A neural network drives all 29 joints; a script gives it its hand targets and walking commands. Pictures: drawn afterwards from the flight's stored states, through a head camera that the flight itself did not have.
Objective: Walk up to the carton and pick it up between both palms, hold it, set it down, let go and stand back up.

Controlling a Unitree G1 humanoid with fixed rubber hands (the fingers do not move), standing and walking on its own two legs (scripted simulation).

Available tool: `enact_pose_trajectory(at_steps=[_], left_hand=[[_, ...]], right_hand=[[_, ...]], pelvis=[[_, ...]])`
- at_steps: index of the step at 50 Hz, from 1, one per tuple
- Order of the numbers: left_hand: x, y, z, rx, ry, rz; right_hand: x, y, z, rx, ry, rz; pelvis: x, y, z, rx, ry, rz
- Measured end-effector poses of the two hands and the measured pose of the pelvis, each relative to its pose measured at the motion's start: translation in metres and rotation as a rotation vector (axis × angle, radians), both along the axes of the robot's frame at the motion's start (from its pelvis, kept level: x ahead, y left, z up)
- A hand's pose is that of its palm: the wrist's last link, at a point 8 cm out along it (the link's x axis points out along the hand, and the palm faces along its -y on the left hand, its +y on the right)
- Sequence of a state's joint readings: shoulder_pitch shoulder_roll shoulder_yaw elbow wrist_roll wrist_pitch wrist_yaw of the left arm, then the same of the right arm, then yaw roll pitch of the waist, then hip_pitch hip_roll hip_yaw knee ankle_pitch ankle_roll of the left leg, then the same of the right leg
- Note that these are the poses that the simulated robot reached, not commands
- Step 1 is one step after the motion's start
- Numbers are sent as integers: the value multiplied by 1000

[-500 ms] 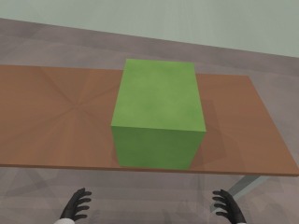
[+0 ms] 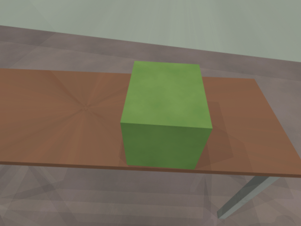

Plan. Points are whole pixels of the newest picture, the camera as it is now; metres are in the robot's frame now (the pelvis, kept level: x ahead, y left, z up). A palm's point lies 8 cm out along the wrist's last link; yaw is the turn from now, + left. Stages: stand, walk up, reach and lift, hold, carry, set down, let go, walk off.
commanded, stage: stand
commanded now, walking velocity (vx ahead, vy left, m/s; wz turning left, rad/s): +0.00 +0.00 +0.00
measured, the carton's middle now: (163, 113) +0.44 -0.02 +0.05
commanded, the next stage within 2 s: none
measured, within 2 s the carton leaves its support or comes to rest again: neither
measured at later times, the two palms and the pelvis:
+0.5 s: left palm out of the picture -0.09 +0.21 -0.14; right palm out of the picture -0.08 -0.20 -0.14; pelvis -0.03 +0.01 +0.00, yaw -1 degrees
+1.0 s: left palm out of the picture -0.10 +0.20 -0.15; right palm out of the picture -0.10 -0.21 -0.15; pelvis -0.04 +0.00 +0.00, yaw -1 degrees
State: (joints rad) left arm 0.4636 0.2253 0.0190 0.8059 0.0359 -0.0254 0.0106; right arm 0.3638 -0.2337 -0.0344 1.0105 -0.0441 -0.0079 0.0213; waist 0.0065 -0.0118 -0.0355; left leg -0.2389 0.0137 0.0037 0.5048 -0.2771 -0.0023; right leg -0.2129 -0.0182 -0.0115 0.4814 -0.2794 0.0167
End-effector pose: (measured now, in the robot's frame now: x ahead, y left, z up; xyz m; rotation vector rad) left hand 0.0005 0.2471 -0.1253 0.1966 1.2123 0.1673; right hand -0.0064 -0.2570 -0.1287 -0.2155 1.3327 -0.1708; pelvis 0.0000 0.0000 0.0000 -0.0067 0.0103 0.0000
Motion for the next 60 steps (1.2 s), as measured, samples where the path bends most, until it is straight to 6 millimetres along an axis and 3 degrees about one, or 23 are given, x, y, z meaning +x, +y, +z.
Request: enact_pose_trajectory(at_steps=[10, 18, 26, 37, 60], left_hand=[[-49, -11, -10, -41, 135, 31], [-77, -24, -15, -74, 208, 42], [-95, -34, -17, -88, 253, 50], [-104, -41, -18, -92, 272, 54], [-96, -48, -20, -99, 261, 56]], right_hand=[[-42, 28, -7, 44, 78, -49], [-59, 47, -12, 83, 101, -66], [-70, 53, -16, 99, 118, -79], [-85, 52, -18, 102, 138, -89], [-95, 52, -17, 107, 147, -95]], pelvis=[[-11, 6, 2, 2, -20, -3], [-21, 9, 2, 5, -25, -7], [-29, 8, 2, 6, -26, -11], [-38, 3, 1, 6, -24, -15], [-43, -2, 1, 6, -15, -18]])
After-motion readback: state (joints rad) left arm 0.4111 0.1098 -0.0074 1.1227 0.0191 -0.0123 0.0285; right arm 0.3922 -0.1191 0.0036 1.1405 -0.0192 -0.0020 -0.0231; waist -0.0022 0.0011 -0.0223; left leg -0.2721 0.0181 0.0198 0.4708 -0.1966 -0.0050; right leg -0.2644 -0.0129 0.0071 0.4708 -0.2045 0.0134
